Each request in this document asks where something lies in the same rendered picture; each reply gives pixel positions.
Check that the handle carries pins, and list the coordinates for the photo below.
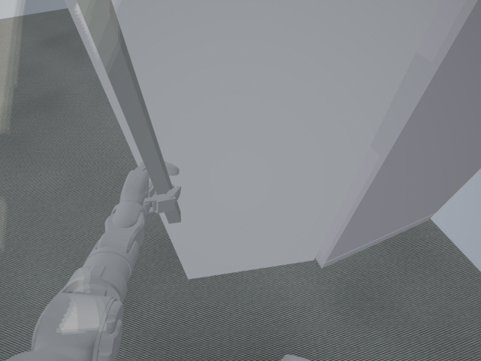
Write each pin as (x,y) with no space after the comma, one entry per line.
(103,25)

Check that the fridge door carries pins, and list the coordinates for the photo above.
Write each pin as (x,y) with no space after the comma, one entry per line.
(267,107)

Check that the left robot upper arm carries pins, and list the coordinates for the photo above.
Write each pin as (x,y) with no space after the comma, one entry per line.
(78,327)

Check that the robot left forearm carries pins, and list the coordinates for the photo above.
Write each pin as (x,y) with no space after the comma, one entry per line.
(110,264)

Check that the left robot hand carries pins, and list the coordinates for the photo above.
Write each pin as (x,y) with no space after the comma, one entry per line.
(137,188)

